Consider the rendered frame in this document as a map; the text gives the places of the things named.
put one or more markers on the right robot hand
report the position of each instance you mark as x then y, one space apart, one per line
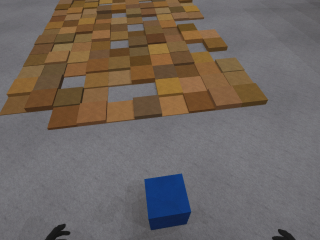
285 235

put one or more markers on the carton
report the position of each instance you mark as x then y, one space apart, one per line
167 201

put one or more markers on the left robot hand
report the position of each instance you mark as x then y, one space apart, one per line
56 232

